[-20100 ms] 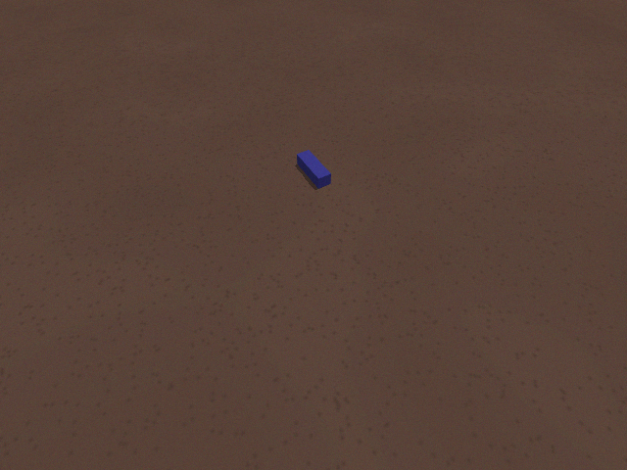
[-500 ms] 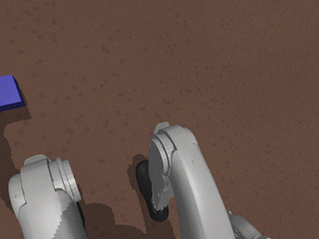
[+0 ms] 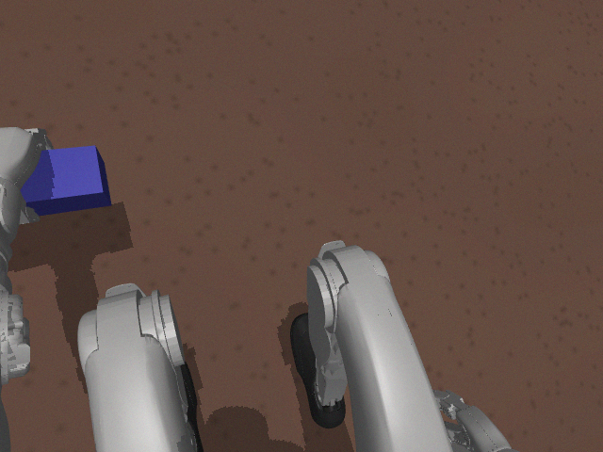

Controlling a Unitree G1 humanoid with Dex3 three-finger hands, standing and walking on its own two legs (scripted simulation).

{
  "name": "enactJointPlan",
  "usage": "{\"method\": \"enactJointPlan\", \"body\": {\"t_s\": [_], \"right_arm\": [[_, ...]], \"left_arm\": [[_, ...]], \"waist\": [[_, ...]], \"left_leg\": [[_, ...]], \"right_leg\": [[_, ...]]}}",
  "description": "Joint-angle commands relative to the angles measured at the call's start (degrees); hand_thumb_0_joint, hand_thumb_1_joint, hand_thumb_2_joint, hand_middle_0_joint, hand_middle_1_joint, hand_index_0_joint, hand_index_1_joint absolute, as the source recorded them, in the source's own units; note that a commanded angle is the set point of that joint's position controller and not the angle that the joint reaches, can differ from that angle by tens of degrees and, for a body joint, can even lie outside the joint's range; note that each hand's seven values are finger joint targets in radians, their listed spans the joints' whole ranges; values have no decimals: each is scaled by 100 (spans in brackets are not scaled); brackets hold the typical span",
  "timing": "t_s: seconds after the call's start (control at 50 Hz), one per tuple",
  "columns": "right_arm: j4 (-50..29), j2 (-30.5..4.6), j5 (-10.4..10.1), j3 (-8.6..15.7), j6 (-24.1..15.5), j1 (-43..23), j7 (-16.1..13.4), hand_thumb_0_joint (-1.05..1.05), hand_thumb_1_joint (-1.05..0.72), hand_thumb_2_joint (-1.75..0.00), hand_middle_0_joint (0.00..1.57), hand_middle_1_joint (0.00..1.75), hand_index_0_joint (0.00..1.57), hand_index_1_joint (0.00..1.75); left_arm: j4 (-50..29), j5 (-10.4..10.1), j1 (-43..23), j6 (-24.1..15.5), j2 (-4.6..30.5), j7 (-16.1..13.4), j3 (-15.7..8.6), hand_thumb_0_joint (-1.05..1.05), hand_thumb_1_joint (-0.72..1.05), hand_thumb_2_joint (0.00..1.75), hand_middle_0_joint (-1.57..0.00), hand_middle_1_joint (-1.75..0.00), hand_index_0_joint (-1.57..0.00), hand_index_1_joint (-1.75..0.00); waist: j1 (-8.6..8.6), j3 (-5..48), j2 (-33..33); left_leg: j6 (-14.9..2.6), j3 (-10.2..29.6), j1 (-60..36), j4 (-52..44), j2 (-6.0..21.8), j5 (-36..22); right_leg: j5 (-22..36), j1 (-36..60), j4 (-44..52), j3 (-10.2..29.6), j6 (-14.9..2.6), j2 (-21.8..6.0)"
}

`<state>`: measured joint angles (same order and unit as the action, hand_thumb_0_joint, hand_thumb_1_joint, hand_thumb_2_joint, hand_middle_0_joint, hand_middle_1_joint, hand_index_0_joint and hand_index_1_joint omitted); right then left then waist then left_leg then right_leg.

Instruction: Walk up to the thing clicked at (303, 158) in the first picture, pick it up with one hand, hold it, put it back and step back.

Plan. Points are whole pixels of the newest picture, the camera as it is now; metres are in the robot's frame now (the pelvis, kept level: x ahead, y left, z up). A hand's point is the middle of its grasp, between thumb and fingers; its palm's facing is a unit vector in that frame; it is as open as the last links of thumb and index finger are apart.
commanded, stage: lift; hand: left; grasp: from above
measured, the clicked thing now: (18, 187) +0.48 +0.30 -0.19
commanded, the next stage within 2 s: hold in 1.74 s
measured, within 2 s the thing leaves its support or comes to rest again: neither
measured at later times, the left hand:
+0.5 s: hand out of the picture +0.43 +0.30 -0.07, palm faces -0.46 -0.06 -0.88, open 10.0 cm
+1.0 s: hand out of the picture +0.36 +0.29 +0.13, palm faces -0.43 -0.11 -0.90, open 10.0 cm
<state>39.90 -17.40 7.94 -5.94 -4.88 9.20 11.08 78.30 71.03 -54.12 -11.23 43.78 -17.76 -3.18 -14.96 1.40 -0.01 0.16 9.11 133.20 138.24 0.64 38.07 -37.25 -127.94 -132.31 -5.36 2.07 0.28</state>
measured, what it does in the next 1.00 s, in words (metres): rises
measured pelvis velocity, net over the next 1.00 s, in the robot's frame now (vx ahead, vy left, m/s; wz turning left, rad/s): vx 0.01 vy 0.01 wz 0.11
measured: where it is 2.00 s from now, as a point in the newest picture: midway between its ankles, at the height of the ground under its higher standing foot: (254, 413)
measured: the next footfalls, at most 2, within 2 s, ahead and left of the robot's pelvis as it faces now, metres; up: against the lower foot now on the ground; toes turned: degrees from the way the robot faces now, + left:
none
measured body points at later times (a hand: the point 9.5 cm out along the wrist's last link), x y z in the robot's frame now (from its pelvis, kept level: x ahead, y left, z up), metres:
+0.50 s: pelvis +0.00 +0.00 +0.06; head +0.21 +0.06 +0.46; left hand +0.45 +0.30 -0.02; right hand +0.08 -0.28 -0.05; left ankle +0.08 +0.13 -0.30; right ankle +0.11 -0.13 -0.30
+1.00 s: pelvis +0.01 +0.01 +0.22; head +0.14 +0.04 +0.64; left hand +0.37 +0.29 +0.18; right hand +0.15 -0.25 +0.10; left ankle +0.08 +0.13 -0.30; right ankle +0.11 -0.13 -0.30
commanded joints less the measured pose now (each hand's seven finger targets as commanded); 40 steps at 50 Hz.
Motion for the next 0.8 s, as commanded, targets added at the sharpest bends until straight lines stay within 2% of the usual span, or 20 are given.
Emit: {"method": "enactJointPlan", "body": {"t_s": [0.0, 0.02, 0.04, 0.06, 0.08, 0.14, 0.24, 0.28, 0.36, 0.38, 0.42, 0.46, 0.56, 0.6, 0.64, 0.68, 0.72, 0.74, 0.76, 0.78], "right_arm": [[-91, -1508, -94, 584, 88, 1199, -197, 0, -90, -90, 20, 30, 20, 30], [-82, -1419, -112, 555, 107, 1225, -205, 0, -94, -91, 20, 30, 20, 30], [-80, -1452, -125, 607, 128, 1217, -228, 0, -89, -89, 20, 30, 20, 30], [-87, -1391, -119, 610, 136, 1262, -233, 0, -93, -91, 20, 30, 20, 30], [-73, -1440, -140, 656, 146, 1299, -263, 0, -89, -89, 20, 30, 20, 30], [-82, -1431, -198, 752, 175, 1348, -294, 0, -91, -90, 20, 30, 20, 30], [-123, -1327, -329, 900, 309, 1330, -367, 0, -91, -91, 20, 30, 20, 30], [-155, -1272, -365, 951, 349, 1348, -397, 0, -91, -90, 20, 30, 20, 30], [-244, -1228, -461, 1021, 427, 1304, -482, 0, -91, -90, 20, 30, 20, 30], [-271, -1210, -472, 1022, 438, 1280, -487, 0, -91, -90, 20, 30, 20, 30], [-331, -1176, -507, 1054, 468, 1249, -543, 0, -91, -90, 20, 30, 20, 30], [-401, -1124, -536, 1060, 477, 1179, -572, 0, -91, -90, 20, 30, 20, 30], [-507, -1105, -663, 1131, 516, 1055, -705, 0, -91, -90, 20, 30, 20, 30], [-530, -1050, -700, 1130, 528, 1012, -748, 0, -91, -90, 20, 30, 20, 30], [-560, -1078, -735, 1177, 549, 952, -803, 0, -90, -90, 20, 30, 20, 30], [-598, -1009, -764, 1191, 562, 897, -851, 0, -90, -90, 20, 30, 20, 30], [-600, -954, -799, 1179, 570, 833, -910, 0, -90, -90, 20, 30, 20, 30], [-623, -903, -809, 1170, 573, 816, -929, 0, -90, -90, 20, 30, 20, 30], [-637, -925, -824, 1196, 577, 803, -956, 0, -90, -90, 20, 30, 20, 30], [-666, -909, -837, 1199, 586, 748, -986, 0, -90, -90, 20, 30, 20, 30]], "left_arm": [[-1191, -88, -2063, -30, 1584, -219, -257, 0, 56, 93, -95, -76, -94, -77], [-1188, -100, -2044, -34, 1487, -204, -201, 0, 60, 89, -100, -82, -100, -81], [-1235, -107, -2064, -38, 1468, -189, -201, 0, 52, 90, -92, -74, -92, -73], [-1175, -105, -1914, -16, 1492, -175, -227, 0, 59, 87, -99, -78, -99, -78], [-1381, -158, -2035, -9, 1510, -157, -257, 0, 52, 88, -91, -70, -91, -70], [-1692, -272, -1873, 77, 1492, -63, -309, 0, 63, 90, -99, -76, -99, -76], [-2069, -452, -1705, 191, 1509, 297, -296, 0, 64, 91, -100, -78, -100, -78], [-2289, -534, -1480, 206, 1258, 427, -202, 0, 64, 93, -101, -77, -101, -77], [-2719, -643, -1222, 226, 1267, 547, -260, 0, 63, 94, -99, -79, -99, -79], [-2580, -668, -956, 255, 1099, 607, -176, 0, 63, 94, -99, -80, -99, -79], [-2931, -712, -1048, 251, 1169, 647, -192, 0, 62, 95, -98, -79, -98, -79], [-3076, -816, -905, 278, 933, 713, -66, 0, 63, 94, -99, -79, -99, -79], [-3588, -936, -576, 389, 868, 814, -76, 0, 64, 92, -97, -82, -98, -80], [-3693, -979, -360, 449, 566, 876, 96, 0, 64, 92, -98, -80, -99, -79], [-3983, -1040, -205, 508, 769, 913, -86, 0, 66, 92, -100, -78, -100, -78], [-4304, -1091, -112, 549, 500, 963, 71, 0, 66, 93, -99, -80, -100, -79], [-4191, -1149, 321, 644, 470, 968, 15, 0, 66, 92, -99, -80, -100, -79], [-4440, -1185, 300, 668, 331, 969, 106, 0, 65, 93, -99, -79, -100, -79], [-4729, -1204, 234, 688, 431, 971, 27, 0, 66, 93, -99, -79, -100, -79], [-4711, -1218, 381, 736, 462, 986, 24, 0, 66, 94, -99, -81, -100, -80]], "waist": [[-37, 4044, 1970], [-21, 4088, 2021], [-10, 4075, 2014], [2, 4117, 1925], [40, 4150, 1905], [155, 4528, 2161], [290, 4731, 1988], [319, 4732, 1913], [419, 4674, 1682], [425, 4558, 1627], [480, 4678, 1508], [471, 4450, 1397], [657, 4643, 1410], [623, 4417, 1424], [763, 4648, 1465], [734, 4665, 1493], [765, 4349, 1216], [737, 4343, 1284], [804, 4648, 1334], [828, 4639, 1305]], "left_leg": [[-112, -550, -3126, -1579, -98, -802], [-111, -558, -3136, -1651, -91, -797], [-116, -567, -3129, -1680, -112, -751], [-136, -602, -3199, -1683, -90, -777], [-139, -622, -3189, -1711, -108, -776], [-108, -645, -3596, -1880, -113, -1062], [-166, -697, -3667, -2145, -100, -924], [-165, -721, -3767, -2240, -97, -1020], [-200, -722, -3810, -2500, -113, -855], [-186, -694, -3872, -2582, -96, -844], [-217, -722, -3954, -2689, -100, -723], [-228, -732, -3931, -2854, -103, -582], [-199, -559, -4511, -3459, -70, -422], [-181, -520, -4717, -3729, -49, -422], [-161, -453, -5081, -3958, -46, -520], [-152, -477, -5361, -4166, -34, -615], [-164, -479, -5431, -4399, -31, -511], [-159, -504, -5547, -4523, -29, -580], [-153, -509, -5860, -4625, -33, -732], [-151, -483, -5998, -4769, -21, -695]], "right_leg": [[1005, 1797, 1395, -414, -456, 190], [1015, 1863, 1362, -403, -454, 199], [961, 1786, 1417, -394, -470, 186], [1010, 1962, 1475, -360, -435, 195], [1001, 1912, 1535, -353, -440, 165], [1269, 2080, 1534, -315, -449, 115], [1153, 2294, 1782, -200, -456, 127], [1231, 2454, 1889, -166, -446, 111], [1078, 2615, 2189, -89, -424, 98], [1066, 2629, 2218, -95, -424, 98], [916, 2777, 2451, -46, -426, 128], [794, 2853, 2645, -11, -418, 122], [755, 3129, 2906, -11, -394, 119], [792, 3259, 3091, -10, -379, 113], [872, 3464, 3189, 5, -370, 92], [943, 3674, 3428, 35, -354, 83], [860, 3910, 3712, 52, -330, 84], [911, 4061, 3837, 67, -332, 87], [1021, 4270, 3944, 100, -334, 77], [1003, 4392, 4050, 100, -323, 88]]}}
